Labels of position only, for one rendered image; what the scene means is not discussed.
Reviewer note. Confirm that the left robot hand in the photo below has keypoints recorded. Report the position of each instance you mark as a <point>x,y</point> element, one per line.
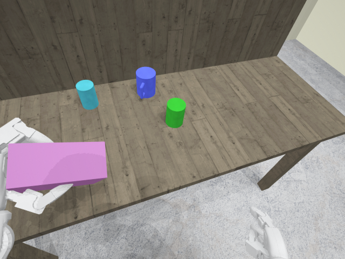
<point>16,132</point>

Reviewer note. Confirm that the sponge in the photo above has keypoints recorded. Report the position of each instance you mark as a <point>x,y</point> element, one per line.
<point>42,166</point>

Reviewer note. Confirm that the right robot hand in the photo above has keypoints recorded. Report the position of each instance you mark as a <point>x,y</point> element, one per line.
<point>270,243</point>

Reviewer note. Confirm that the left robot forearm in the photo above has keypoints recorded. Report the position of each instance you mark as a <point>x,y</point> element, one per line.
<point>7,236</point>

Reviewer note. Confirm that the table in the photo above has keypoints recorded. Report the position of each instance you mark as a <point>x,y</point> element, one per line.
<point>244,105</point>

